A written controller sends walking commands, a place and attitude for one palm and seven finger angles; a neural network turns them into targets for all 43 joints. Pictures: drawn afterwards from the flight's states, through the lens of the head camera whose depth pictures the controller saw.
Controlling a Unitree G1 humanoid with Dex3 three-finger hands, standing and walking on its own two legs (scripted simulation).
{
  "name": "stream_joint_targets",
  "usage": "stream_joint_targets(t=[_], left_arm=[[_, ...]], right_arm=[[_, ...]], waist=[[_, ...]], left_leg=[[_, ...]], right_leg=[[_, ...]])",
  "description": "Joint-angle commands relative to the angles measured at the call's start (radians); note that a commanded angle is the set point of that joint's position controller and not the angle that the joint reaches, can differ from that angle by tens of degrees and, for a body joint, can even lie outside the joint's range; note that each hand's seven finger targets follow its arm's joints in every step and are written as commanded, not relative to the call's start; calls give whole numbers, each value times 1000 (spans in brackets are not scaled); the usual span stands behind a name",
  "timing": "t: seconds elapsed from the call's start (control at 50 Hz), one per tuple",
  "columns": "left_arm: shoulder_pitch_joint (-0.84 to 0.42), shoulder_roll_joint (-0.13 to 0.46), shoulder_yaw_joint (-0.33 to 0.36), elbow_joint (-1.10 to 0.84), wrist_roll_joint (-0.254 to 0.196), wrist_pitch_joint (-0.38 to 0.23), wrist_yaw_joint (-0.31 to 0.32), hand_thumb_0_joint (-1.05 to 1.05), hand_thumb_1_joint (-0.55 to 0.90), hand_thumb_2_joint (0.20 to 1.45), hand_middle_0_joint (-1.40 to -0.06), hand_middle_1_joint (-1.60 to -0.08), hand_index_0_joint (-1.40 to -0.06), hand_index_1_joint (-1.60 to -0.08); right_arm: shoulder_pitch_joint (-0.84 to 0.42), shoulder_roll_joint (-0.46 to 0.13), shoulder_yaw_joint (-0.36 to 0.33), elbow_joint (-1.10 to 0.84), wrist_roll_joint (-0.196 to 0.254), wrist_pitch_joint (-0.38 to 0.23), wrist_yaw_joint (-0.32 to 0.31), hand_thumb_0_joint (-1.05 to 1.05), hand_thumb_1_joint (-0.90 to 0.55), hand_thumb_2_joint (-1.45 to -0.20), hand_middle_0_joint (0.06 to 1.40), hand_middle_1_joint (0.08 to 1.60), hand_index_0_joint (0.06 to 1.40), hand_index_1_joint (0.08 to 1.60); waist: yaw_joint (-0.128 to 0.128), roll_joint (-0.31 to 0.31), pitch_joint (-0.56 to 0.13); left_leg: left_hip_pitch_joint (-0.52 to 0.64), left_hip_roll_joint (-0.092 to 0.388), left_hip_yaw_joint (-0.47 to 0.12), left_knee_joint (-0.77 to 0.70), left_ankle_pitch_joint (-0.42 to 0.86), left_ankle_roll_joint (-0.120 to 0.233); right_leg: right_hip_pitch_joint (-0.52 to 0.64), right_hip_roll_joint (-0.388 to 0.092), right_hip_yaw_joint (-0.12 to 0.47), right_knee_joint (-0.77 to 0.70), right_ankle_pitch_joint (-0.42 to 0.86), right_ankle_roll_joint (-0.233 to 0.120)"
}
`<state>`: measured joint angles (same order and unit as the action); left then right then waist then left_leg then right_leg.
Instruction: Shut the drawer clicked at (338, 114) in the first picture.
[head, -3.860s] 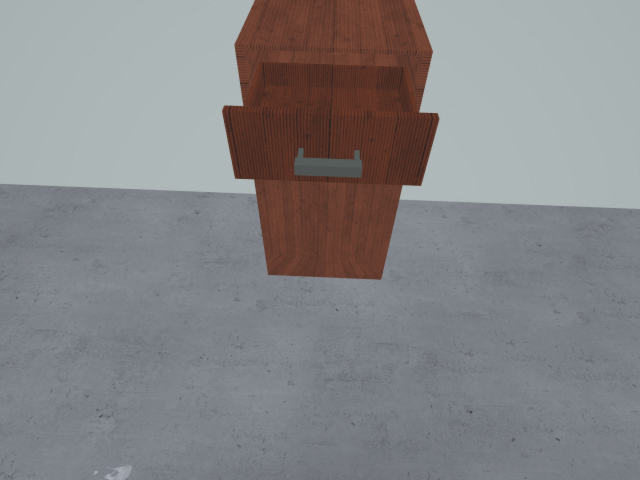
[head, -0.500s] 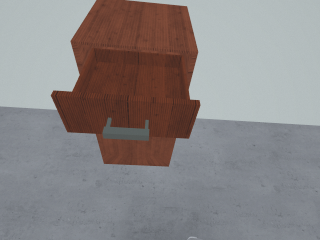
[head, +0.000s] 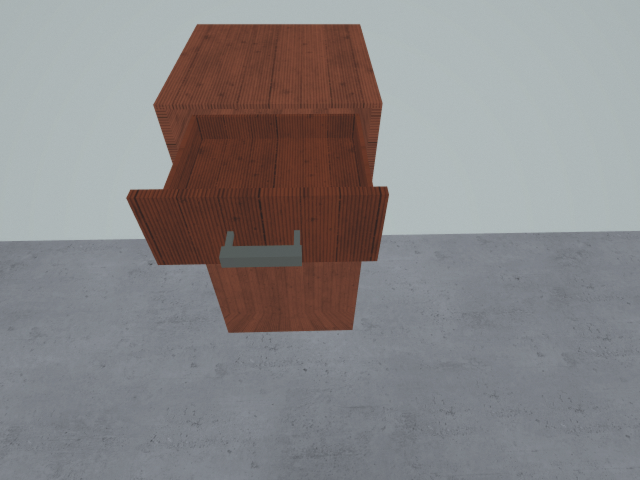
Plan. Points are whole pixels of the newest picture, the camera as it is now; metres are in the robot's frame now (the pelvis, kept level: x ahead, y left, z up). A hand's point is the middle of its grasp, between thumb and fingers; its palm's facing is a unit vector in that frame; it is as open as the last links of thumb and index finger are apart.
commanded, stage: come to a stop and stand still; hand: left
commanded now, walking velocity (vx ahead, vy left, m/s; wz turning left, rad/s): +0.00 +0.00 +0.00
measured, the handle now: (262, 246) +0.46 +0.12 +0.01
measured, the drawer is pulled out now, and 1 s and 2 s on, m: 0.26 0.26 0.26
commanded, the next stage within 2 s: look again from close up in 0.32 s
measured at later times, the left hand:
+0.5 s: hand out of the picture -0.05 +0.14 -0.18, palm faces +0.03 -0.99 -0.14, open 7.3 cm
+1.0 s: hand out of the picture -0.04 +0.20 -0.19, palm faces +0.05 -0.99 -0.16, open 7.3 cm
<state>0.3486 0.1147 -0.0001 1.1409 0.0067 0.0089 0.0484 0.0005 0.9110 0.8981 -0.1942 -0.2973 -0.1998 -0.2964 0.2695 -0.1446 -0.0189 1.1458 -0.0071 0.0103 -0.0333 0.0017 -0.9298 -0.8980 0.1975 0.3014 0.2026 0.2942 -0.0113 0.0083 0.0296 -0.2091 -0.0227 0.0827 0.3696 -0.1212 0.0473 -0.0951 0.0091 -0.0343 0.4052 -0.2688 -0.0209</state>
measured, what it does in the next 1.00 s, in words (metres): stands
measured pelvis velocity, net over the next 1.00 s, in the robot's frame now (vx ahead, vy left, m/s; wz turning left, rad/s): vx -0.02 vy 0.04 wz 0.03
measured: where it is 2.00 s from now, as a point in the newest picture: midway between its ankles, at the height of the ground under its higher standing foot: outside the picture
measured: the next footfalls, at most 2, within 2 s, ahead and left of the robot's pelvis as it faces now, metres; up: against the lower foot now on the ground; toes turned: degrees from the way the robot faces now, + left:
none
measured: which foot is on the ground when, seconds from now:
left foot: down 0.00-1.00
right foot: down 0.00-1.00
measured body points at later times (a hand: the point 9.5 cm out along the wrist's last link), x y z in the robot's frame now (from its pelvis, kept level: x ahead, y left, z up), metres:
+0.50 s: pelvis -0.02 +0.00 -0.01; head -0.01 +0.01 +0.44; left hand -0.05 +0.20 -0.17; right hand -0.06 -0.20 -0.17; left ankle +0.05 +0.09 -0.74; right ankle -0.03 -0.10 -0.74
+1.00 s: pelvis -0.02 +0.04 -0.01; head -0.03 +0.06 +0.44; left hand -0.04 +0.26 -0.18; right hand +0.01 -0.20 -0.15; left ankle +0.05 +0.09 -0.74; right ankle -0.03 -0.10 -0.74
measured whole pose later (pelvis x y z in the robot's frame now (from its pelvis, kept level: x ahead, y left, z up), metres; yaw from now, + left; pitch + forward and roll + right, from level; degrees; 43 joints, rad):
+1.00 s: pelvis -0.02 +0.04 -0.01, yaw +2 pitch -2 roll -2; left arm 0.37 0.18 -0.01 1.03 0.02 0.00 0.05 0.00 0.91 0.90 -0.19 -0.30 -0.20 -0.30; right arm 0.26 -0.16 0.00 1.05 -0.01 0.00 -0.01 0.01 -0.92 -0.90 0.20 0.30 0.20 0.29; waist 0.00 -0.04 0.01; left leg -0.30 -0.05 0.07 0.44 -0.12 0.10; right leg -0.17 -0.02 -0.05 0.46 -0.26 0.01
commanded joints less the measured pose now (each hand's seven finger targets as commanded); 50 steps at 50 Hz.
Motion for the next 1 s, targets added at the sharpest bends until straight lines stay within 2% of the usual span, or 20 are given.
stream_joint_targets(t=[0.0,0.16,0.38,0.4,0.42,0.44,0.46,0.48,0.5,0.52,0.56,0.6,0.68,0.7,0.74,0.78,0.82,0.92,0.96,0.98], left_arm=[[47,95,14,-22,1,-12,2,0,900,900,-200,-300,-200,-300],[79,78,18,-27,2,-7,1,0,900,900,-200,-300,-200,-300],[115,45,16,-22,2,-14,1,0,900,900,-200,-300,-200,-300],[144,80,-4,-21,30,-55,26,0,900,900,-200,-300,-200,-300],[120,129,10,-42,23,-66,26,0,900,900,-200,-300,-200,-300],[91,117,7,-70,14,-68,19,0,900,900,-200,-300,-200,-300],[83,103,1,-73,7,-72,18,0,900,900,-200,-300,-200,-300],[70,93,2,-81,3,-69,19,0,900,900,-200,-300,-200,-300],[59,91,3,-92,2,-63,17,0,900,900,-200,-300,-200,-300],[58,91,3,-98,5,-57,17,0,900,900,-200,-300,-200,-300],[69,85,2,-103,8,-46,13,0,900,900,-200,-300,-200,-300],[85,87,2,-106,13,-39,8,0,900,900,-200,-300,-200,-300],[97,95,4,-124,16,-31,5,0,900,900,-200,-300,-200,-300],[104,100,5,-126,16,-29,4,0,900,900,-200,-300,-200,-300],[116,101,6,-133,17,-25,4,0,900,900,-200,-300,-200,-300],[125,113,7,-136,17,-25,1,0,900,900,-200,-300,-200,-300],[129,115,8,-138,18,-27,-1,0,900,900,-200,-300,-200,-300],[120,129,5,-138,18,-29,-3,0,900,900,-200,-300,-200,-300],[124,133,3,-132,18,-28,-3,0,900,900,-200,-300,-200,-300],[137,111,0,-118,17,-25,-4,0,900,900,-200,-300,-200,-300]], right_arm=[[68,-68,-2,-3,-2,-7,0,0,-900,-900,200,300,200,300],[129,-29,-5,15,-9,0,-3,0,-900,-900,200,300,200,300],[155,-11,-8,9,-6,-15,-11,0,-900,-900,200,300,200,300],[12,-60,12,-77,-10,-37,8,0,-900,-900,200,300,200,300],[22,-35,13,-110,-3,-39,12,0,-900,-900,200,300,200,300],[113,1,11,-94,-7,-42,9,0,-900,-900,200,300,200,300],[136,-16,13,-86,-7,-43,9,0,-900,-900,200,300,200,300],[139,-35,11,-90,-6,-42,9,0,-900,-900,200,300,200,300],[136,-45,8,-94,-4,-40,8,0,-900,-900,200,300,200,300],[118,-46,9,-100,-6,-39,8,0,-900,-900,200,300,200,300],[110,-62,7,-115,-9,-32,9,0,-900,-900,200,300,200,300],[90,-77,3,-123,-8,-26,12,0,-900,-900,200,300,200,300],[81,-101,-1,-140,-11,-24,15,0,-900,-900,200,300,200,300],[73,-109,-1,-143,-10,-24,16,0,-900,-900,200,300,200,300],[58,-117,-2,-149,-10,-27,15,0,-900,-900,200,300,200,300],[44,-133,-6,-155,-9,-29,16,0,-900,-900,200,300,200,300],[40,-131,-4,-155,-6,-34,16,0,-900,-900,200,300,200,300],[31,-143,-5,-146,-4,-34,18,0,-900,-900,200,300,200,300],[25,-150,-6,-142,-3,-32,19,0,-900,-900,200,300,200,300],[28,-136,-2,-131,-5,-29,19,0,-900,-900,200,300,200,300]], waist=[[-3,-28,102],[3,-5,142],[11,15,94],[55,62,149],[-2,3,101],[-26,-6,4],[-24,-49,-66],[-30,-68,-86],[-29,-35,-73],[-19,-4,-24],[-15,16,56],[-7,-2,112],[4,-10,126],[9,-10,114],[17,36,94],[24,36,56],[25,22,21],[18,30,19],[16,24,28],[14,24,22]], left_leg=[[55,108,-145,-77,-116,-21],[-16,96,-148,-60,-195,-22],[-31,122,-180,-86,-183,-14],[-113,99,-119,158,-59,-45],[-77,90,-110,164,-68,-57],[-29,87,-109,130,-82,-42],[-6,86,-120,137,-23,-33],[6,95,-126,134,0,-26],[4,100,-133,121,-16,-23],[-20,105,-140,106,-19,-17],[-89,111,-176,55,-140,-6],[-138,111,-203,7,-238,0],[-170,122,-240,-57,-309,9],[-171,126,-253,-76,-334,13],[-167,140,-270,-110,-355,18],[-160,147,-284,-131,-359,23],[-119,147,-274,-127,-308,22],[-82,140,-261,-129,-287,13],[-92,141,-260,-134,-310,11],[-82,146,-265,-147,-352,8]], right_leg=[[-210,-122,129,-151,-115,-15],[-245,-112,136,-159,-222,-22],[-195,-94,118,-109,-96,-22],[-205,-134,149,-126,149,-32],[-176,-202,202,-124,380,-44],[-118,-207,168,-71,329,-62],[-90,-172,139,-48,280,-65],[-93,-150,127,-39,203,-62],[-116,-136,121,-35,96,-61],[-142,-123,109,-32,62,-59],[-186,-100,97,-22,-66,-57],[-220,-85,92,-19,-133,-50],[-205,-74,75,5,-125,-43],[-194,-70,71,11,-124,-39],[-164,-65,51,30,-88,-34],[-128,-64,43,37,-59,-30],[-114,-70,38,27,-28,-30],[-131,-82,44,-4,-21,-25],[-131,-84,48,-12,-28,-21],[-132,-78,37,-11,-54,-16]])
